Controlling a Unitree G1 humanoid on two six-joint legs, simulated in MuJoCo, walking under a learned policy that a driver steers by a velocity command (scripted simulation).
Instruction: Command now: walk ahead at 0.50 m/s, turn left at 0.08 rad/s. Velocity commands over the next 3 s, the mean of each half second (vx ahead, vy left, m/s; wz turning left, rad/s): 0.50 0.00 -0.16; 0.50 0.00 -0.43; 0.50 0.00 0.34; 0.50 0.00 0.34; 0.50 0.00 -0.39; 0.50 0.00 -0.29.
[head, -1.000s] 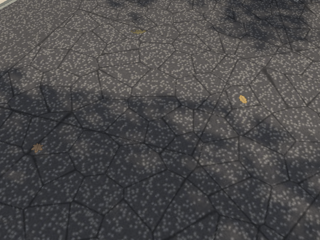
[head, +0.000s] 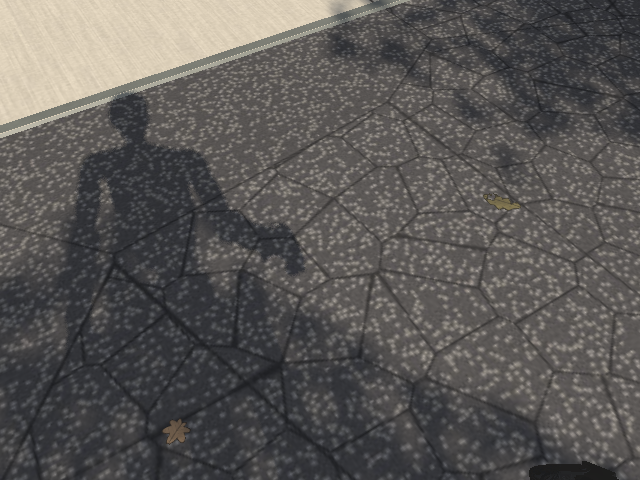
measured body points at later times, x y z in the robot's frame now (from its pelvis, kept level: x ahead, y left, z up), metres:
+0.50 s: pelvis +0.25 +0.01 +0.00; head +0.28 +0.01 +0.45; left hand +0.45 +0.22 -0.12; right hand +0.18 -0.24 -0.14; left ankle +0.12 +0.10 -0.74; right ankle +0.39 -0.11 -0.71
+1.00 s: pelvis +0.52 -0.07 +0.00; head +0.54 -0.08 +0.45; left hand +0.61 +0.20 -0.12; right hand +0.60 -0.35 -0.11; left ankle +0.73 +0.01 -0.69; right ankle +0.40 -0.09 -0.74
